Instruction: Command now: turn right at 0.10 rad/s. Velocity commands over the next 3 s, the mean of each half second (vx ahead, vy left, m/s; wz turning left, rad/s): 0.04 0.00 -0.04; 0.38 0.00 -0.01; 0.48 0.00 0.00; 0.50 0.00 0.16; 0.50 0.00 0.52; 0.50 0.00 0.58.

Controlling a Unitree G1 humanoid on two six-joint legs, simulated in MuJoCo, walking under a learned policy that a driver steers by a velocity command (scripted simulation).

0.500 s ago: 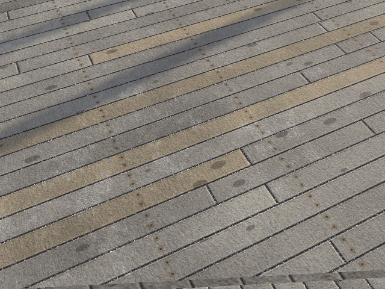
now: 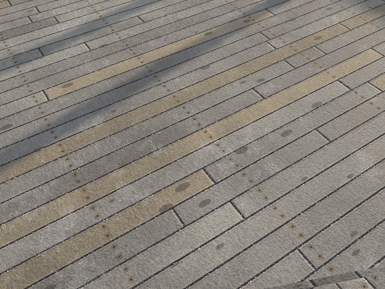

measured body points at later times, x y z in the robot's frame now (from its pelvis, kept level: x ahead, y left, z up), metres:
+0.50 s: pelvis +0.01 +0.02 +0.00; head +0.01 +0.01 +0.45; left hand +0.10 +0.29 -0.13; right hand +0.09 -0.25 -0.14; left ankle -0.01 +0.14 -0.73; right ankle +0.00 -0.10 -0.73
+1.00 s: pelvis +0.21 +0.02 -0.01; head +0.24 +0.02 +0.44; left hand +0.11 +0.28 -0.14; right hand +0.46 -0.19 -0.09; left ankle +0.38 +0.14 -0.72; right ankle +0.02 -0.10 -0.74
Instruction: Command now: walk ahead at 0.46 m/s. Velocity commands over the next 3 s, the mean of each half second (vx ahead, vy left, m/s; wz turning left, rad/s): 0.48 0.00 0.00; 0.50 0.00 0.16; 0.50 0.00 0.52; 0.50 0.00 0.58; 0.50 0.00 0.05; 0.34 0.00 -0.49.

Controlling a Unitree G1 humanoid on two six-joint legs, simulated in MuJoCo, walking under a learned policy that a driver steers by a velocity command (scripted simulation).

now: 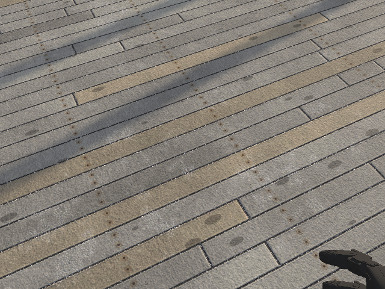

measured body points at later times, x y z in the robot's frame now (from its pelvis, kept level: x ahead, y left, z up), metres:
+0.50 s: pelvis +0.28 +0.02 +0.01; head +0.31 +0.01 +0.46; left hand +0.49 +0.25 -0.08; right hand +0.25 -0.25 -0.13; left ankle +0.17 +0.12 -0.73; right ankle +0.48 -0.13 -0.69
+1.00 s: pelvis +0.57 -0.01 +0.01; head +0.59 -0.01 +0.46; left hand +0.56 +0.27 -0.12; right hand +0.76 -0.25 -0.10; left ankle +0.74 +0.16 -0.68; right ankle +0.48 -0.12 -0.73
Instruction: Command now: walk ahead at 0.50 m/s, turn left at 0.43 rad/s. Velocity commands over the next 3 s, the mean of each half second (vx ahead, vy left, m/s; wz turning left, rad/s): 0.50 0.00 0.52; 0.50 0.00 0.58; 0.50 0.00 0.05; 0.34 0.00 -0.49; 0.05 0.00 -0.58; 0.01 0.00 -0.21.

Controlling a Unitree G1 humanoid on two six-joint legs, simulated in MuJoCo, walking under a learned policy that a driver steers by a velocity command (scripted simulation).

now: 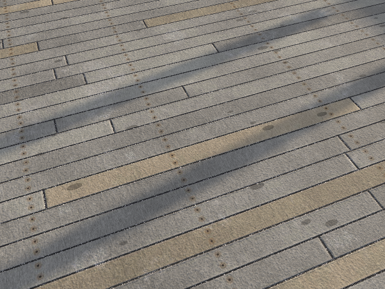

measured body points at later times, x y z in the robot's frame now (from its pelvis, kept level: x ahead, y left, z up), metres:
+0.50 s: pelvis +0.29 +0.06 +0.00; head +0.32 +0.09 +0.45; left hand +0.43 +0.36 -0.09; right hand +0.41 -0.21 -0.10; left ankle +0.21 +0.12 -0.74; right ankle +0.51 -0.07 -0.69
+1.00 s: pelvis +0.55 +0.12 +0.00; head +0.57 +0.15 +0.45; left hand +0.40 +0.38 -0.13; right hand +0.86 +0.04 -0.08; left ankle +0.60 +0.34 -0.69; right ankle +0.53 -0.02 -0.74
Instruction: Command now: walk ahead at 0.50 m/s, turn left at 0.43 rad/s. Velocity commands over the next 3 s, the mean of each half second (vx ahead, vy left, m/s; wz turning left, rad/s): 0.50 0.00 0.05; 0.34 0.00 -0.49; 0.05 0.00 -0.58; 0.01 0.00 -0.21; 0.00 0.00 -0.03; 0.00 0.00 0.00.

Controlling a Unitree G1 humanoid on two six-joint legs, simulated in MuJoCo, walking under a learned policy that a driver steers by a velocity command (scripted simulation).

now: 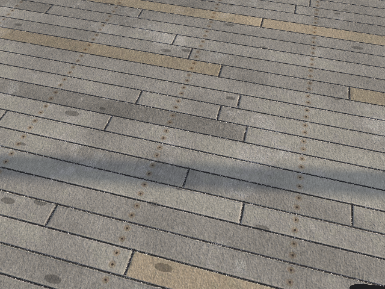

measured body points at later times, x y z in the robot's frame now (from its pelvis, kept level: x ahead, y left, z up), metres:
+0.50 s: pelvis +0.28 +0.05 +0.00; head +0.30 +0.06 +0.45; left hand +0.44 +0.31 -0.11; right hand +0.34 -0.23 -0.11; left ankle +0.20 +0.14 -0.74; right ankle +0.47 -0.12 -0.68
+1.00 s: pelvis +0.53 -0.01 +0.00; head +0.58 -0.03 +0.45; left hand +0.73 +0.24 -0.10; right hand +0.63 -0.32 -0.10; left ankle +0.70 +0.12 -0.69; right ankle +0.51 -0.09 -0.74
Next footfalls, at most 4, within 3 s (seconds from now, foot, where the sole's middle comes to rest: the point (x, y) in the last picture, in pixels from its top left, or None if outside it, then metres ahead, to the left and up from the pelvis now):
0.12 left None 0.24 0.14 -0.78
0.66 right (244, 265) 0.55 -0.09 -0.78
1.10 left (204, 210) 0.75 0.06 -0.78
1.52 right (255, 263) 0.56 -0.13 -0.78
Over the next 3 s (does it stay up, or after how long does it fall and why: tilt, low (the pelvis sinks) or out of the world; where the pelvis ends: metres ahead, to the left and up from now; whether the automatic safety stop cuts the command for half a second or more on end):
stays up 0.61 -0.01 0.00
